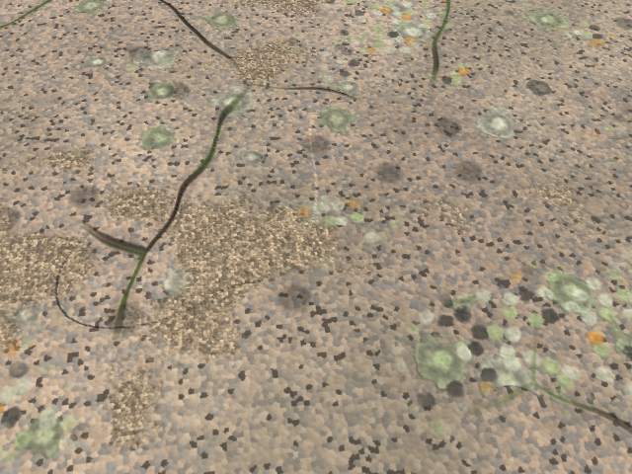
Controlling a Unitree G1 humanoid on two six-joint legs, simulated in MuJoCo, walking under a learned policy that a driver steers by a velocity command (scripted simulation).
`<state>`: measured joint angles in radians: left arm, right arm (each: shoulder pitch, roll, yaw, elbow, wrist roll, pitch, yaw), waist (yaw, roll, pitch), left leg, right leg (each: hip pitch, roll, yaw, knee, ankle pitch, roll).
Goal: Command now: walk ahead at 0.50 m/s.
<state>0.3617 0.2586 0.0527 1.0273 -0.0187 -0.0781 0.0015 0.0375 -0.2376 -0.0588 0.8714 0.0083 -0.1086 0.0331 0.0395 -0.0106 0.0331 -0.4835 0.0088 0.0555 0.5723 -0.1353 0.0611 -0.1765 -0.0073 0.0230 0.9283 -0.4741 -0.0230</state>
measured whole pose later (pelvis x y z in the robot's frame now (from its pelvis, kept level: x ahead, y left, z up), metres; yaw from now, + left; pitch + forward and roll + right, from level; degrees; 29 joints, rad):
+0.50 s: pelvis +0.29 -0.04 -0.01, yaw -11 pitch +2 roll +1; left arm 0.05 0.24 0.06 0.80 -0.02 -0.06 -0.06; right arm 0.33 -0.25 -0.07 0.99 0.01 -0.05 -0.03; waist -0.04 -0.01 0.02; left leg 0.09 0.04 0.24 0.43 -0.48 -0.03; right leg -0.54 0.00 -0.07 0.58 -0.09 -0.12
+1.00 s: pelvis +0.58 -0.09 +0.00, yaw -28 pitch +3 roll +1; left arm 0.37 0.29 0.09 0.79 -0.02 -0.04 0.02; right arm 0.02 -0.26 -0.05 0.74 -0.01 -0.14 0.02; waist 0.07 -0.01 0.00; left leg -0.48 -0.03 -0.02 0.51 -0.08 0.01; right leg -0.14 0.09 0.22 0.68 -0.50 -0.05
